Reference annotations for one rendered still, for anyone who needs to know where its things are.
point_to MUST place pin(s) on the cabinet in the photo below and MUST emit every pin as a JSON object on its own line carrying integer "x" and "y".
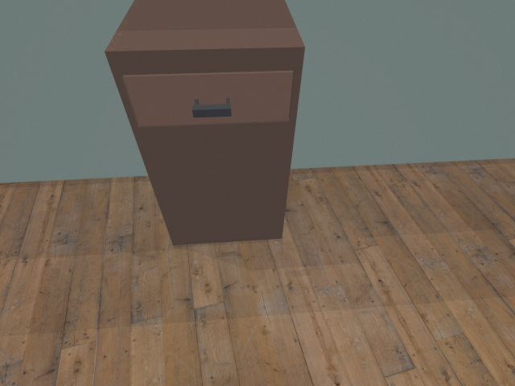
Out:
{"x": 214, "y": 182}

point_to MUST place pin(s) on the drawer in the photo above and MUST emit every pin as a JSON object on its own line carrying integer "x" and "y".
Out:
{"x": 167, "y": 99}

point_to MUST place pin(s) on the handle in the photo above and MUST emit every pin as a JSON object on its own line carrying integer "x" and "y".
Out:
{"x": 223, "y": 110}

